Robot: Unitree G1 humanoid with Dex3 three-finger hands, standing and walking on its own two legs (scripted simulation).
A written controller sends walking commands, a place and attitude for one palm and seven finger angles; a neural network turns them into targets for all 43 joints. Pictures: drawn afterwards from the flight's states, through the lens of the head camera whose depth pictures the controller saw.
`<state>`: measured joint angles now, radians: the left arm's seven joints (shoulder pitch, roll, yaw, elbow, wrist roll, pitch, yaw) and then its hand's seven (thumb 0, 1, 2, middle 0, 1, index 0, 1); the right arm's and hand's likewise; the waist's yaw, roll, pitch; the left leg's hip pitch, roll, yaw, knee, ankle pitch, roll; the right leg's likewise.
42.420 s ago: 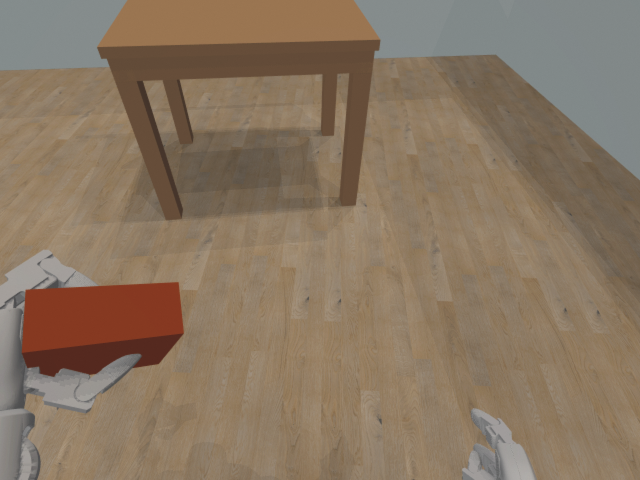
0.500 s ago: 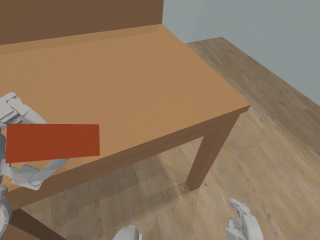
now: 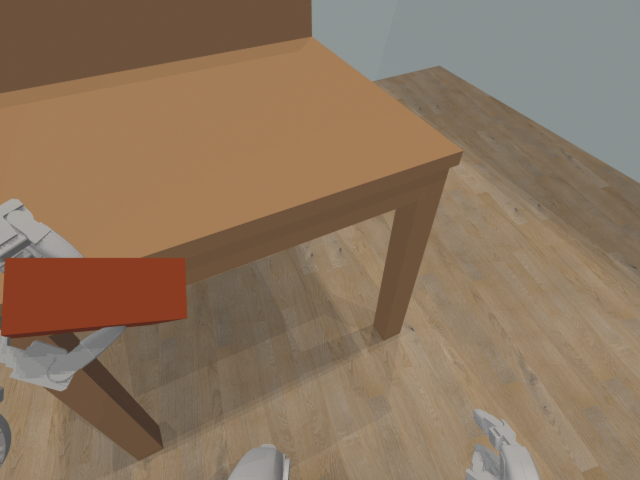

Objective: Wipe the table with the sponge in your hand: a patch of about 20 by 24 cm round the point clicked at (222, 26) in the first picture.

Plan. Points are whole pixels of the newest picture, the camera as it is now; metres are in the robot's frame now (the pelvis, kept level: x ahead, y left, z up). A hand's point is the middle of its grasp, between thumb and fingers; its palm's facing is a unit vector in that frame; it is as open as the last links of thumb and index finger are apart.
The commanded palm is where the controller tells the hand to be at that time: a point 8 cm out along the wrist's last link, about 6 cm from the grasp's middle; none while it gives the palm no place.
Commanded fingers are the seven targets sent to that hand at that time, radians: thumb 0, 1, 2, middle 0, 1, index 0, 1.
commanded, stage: stop stepping back and stand still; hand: left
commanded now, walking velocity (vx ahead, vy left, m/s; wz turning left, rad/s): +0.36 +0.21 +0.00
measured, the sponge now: (119, 298) +0.23 +0.19 +0.20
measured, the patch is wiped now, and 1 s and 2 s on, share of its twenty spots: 1.00 1.00 1.00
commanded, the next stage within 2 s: stand and wait in 1.04 s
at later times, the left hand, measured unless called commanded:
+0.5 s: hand out of the picture +0.05 +0.20 +0.22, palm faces +0.48 -0.80 -0.36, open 9.2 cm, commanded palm -0.01 +0.25 +0.23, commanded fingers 0.00 0.10 1.30 -1.20 -1.60 -1.20 -1.60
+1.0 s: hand out of the picture -0.01 +0.16 +0.22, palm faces +0.45 -0.81 -0.37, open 9.2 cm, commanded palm -0.06 +0.21 +0.23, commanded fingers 0.00 0.10 1.30 -1.20 -1.60 -1.20 -1.60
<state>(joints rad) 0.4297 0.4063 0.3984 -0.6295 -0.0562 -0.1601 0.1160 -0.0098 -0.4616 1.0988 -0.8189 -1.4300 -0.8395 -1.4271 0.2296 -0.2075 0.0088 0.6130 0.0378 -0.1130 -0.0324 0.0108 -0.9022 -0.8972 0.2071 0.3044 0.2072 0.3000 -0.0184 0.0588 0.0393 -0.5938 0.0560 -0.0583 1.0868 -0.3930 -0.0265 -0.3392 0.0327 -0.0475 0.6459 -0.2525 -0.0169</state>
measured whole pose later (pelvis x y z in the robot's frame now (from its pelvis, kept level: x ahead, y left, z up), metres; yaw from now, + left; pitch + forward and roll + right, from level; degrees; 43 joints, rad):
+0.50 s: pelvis -0.15 -0.04 -0.02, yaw +4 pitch -3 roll +0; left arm 0.30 0.36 0.38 -0.49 -0.05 -0.12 0.08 -0.01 -0.46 1.10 -0.82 -1.43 -0.84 -1.43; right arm 0.26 -0.22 0.03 0.71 0.04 -0.10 -0.04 0.01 -0.90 -0.90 0.21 0.30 0.21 0.30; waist 0.00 0.05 -0.04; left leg -0.50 0.04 -0.04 1.18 -0.43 0.04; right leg -0.47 0.01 -0.08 0.79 -0.29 -0.05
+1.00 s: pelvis -0.20 -0.08 +0.01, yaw +4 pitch -1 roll +0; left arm 0.44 0.36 0.35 -0.61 -0.05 -0.13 0.11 -0.01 -0.46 1.10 -0.82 -1.43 -0.84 -1.43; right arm 0.23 -0.24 -0.01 0.67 0.03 -0.07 -0.06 0.01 -0.90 -0.90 0.21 0.30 0.21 0.30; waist 0.01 0.01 -0.02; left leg -0.49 0.05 0.02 0.96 -0.33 0.04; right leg -0.34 -0.04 -0.08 0.61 -0.26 -0.02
